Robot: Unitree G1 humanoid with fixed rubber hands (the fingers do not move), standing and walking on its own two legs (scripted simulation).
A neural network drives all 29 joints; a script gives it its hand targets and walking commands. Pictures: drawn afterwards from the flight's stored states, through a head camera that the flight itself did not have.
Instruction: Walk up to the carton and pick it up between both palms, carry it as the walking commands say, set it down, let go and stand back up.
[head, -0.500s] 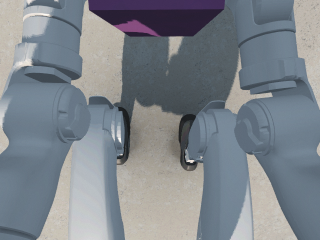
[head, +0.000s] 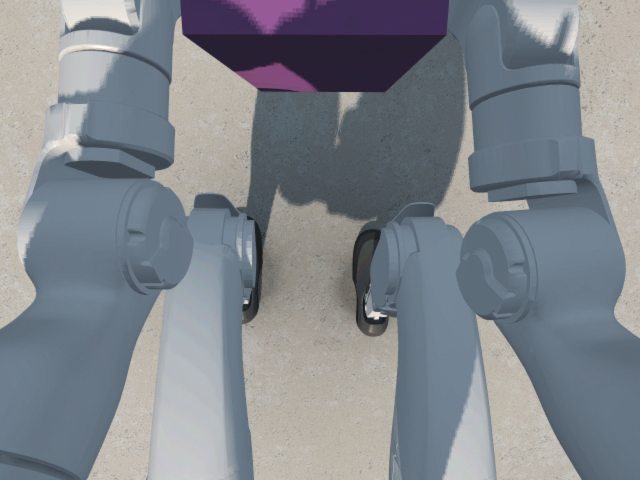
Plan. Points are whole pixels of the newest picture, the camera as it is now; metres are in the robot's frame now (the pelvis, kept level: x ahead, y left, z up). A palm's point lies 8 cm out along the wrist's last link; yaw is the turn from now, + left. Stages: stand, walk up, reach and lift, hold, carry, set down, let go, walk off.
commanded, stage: reach and lift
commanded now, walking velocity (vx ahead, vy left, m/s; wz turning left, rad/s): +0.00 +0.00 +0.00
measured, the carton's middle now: out of the picture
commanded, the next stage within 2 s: none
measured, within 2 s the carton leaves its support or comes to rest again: neither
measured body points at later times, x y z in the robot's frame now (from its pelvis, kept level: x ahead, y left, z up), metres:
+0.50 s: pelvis -0.01 +0.00 +0.05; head +0.30 +0.01 +0.36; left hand +0.56 +0.15 -0.01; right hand +0.56 -0.11 +0.00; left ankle +0.16 +0.15 -0.43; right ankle +0.14 -0.10 -0.43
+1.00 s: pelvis -0.01 +0.00 +0.10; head +0.27 +0.01 +0.44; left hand +0.54 +0.15 +0.06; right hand +0.54 -0.11 +0.07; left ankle +0.16 +0.15 -0.43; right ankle +0.14 -0.10 -0.43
